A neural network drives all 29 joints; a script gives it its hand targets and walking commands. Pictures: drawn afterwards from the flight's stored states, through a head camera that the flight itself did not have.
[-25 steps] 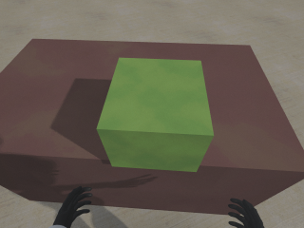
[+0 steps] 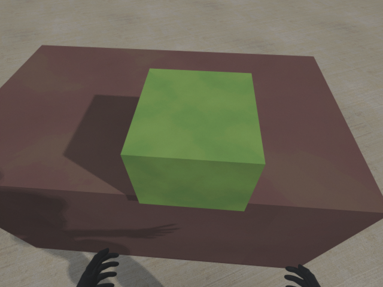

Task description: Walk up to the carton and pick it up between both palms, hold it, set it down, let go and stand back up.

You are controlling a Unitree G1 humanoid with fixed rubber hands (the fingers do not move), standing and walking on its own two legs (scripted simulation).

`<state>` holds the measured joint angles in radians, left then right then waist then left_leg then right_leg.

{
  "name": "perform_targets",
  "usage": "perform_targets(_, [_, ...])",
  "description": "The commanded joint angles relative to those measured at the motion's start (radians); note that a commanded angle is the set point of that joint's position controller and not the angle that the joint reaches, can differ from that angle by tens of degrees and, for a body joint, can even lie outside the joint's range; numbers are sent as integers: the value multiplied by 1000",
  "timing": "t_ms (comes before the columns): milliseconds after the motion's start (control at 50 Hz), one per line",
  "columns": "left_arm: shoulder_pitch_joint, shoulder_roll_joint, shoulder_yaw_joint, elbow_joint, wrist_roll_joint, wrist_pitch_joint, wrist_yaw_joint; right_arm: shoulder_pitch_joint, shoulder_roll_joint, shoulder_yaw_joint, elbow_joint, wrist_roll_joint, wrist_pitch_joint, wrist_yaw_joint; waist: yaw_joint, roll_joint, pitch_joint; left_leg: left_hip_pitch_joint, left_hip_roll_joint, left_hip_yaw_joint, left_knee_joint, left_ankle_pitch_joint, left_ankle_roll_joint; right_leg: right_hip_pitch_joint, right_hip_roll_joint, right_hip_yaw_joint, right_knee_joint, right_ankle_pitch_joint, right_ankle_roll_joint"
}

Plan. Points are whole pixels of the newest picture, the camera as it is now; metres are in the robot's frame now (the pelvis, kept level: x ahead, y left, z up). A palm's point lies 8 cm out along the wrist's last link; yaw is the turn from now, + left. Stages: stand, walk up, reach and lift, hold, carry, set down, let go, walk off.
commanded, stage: set down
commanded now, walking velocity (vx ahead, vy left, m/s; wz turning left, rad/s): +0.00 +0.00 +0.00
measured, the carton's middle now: (195, 138) +0.48 +0.04 +0.01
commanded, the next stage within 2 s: let go in 1.18 s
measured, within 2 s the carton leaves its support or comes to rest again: neither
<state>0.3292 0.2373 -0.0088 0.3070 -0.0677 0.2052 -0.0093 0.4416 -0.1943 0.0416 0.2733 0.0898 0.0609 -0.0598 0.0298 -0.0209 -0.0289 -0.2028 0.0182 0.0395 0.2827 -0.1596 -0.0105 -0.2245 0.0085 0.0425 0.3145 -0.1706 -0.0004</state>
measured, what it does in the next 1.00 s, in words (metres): stands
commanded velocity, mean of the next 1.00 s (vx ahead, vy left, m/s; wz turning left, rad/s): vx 0.00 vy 0.00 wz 0.00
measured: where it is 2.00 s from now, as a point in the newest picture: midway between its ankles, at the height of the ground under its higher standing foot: outside the picture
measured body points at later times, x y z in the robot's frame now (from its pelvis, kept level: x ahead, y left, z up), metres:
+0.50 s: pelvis -0.01 +0.01 +0.00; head +0.01 +0.01 +0.45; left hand +0.15 +0.23 -0.09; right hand +0.16 -0.21 -0.08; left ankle -0.01 +0.13 -0.75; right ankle -0.01 -0.12 -0.75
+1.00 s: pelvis -0.01 +0.01 -0.01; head +0.03 +0.02 +0.44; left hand +0.16 +0.24 -0.11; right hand +0.16 -0.21 -0.12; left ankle -0.01 +0.13 -0.75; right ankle -0.01 -0.12 -0.75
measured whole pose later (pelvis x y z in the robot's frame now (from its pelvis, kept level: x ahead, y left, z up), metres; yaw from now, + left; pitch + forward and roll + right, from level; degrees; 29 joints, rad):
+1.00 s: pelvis -0.01 +0.01 -0.01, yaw -1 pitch +2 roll -1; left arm 0.09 0.22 0.00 0.43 0.00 0.51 -0.01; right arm 0.10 -0.13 -0.05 0.69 0.03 0.14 0.00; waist 0.03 -0.02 0.05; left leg -0.22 0.03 0.04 0.42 -0.23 -0.01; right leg -0.21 0.02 0.05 0.38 -0.20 0.00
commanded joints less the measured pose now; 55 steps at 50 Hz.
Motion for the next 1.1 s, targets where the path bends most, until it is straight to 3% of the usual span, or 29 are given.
perform_targets(0, [-70,106,51,-110,11,1,20,-32,-64,-40,-90,-15,-19,2,-1,21,-78,43,-22,9,-4,128,14,12,-6,-8,-26,96,6])
perform_targets(200, [-113,74,37,-55,22,17,20,-106,-65,-61,-25,-45,-29,-3,-12,-1,-76,31,-23,-5,8,143,8,34,5,-16,-12,116,7])
perform_targets(500, [-112,66,24,-108,33,7,36,-143,-63,-74,23,-32,-60,16,-15,36,-77,43,-26,-10,11,176,2,52,9,-17,-6,126,-7])
perform_targets(640, [-103,61,15,-103,32,-12,35,-149,-68,-80,20,-37,-85,26,-17,21,-64,31,-27,-16,2,150,8,59,6,-12,-8,119,-7])
perform_targets(660, [-326,68,28,208,56,165,-11,-379,43,-67,362,-58,35,32,-50,15,42,21,7,11,40,28,-40,5,-29,-17,-51,-53,-11])
perform_targets(680, [-294,93,74,95,74,233,-21,-385,26,-87,256,-48,86,44,-11,24,57,-17,0,34,11,-63,-42,21,-35,-10,-57,-109,-7])
perform_targets(700, [-306,95,60,85,75,281,-21,-397,28,-91,238,-55,128,55,-26,-4,83,-39,8,34,-2,-96,-37,17,-38,-5,-58,-134,-4])
perform_targets(720, [-347,96,101,33,64,300,-10,-423,17,-91,208,-53,134,44,2,-25,54,-82,10,44,14,-107,-36,5,-40,-7,-42,-144,7])
perform_targets(760, [-343,81,77,-40,41,300,16,-403,11,-122,184,-63,117,31,-2,-6,-21,-55,19,53,27,-71,-19,56,-13,-18,12,-51,7])
perform_targets(800, [-317,78,42,-73,35,281,24,-378,-29,-154,206,-59,90,44,-4,32,-137,46,22,51,75,117,-15,92,20,-28,57,113,-10])
perform_targets(860, [-279,76,40,-43,62,264,6,-371,-64,-151,268,-53,59,59,-1,83,-194,148,8,33,120,292,-37,81,37,-32,54,192,-35])
perform_targets(1000, [-362,45,49,97,107,337,-5,-483,-19,-100,396,-74,67,59,-3,15,-64,78,12,9,130,238,-36,4,5,-26,20,126,-11])
perform_targets(1020, [-360,56,56,95,92,314,14,-448,-43,-102,398,-81,79,42,-33,14,-86,44,-30,-37,97,209,-27,32,21,-22,28,188,-5])
perform_targets(1080, [-377,62,72,131,94,280,33,-456,-54,-108,413,-97,72,14,-47,8,-139,13,-31,-44,101,251,-16,107,15,-18,60,297,-2])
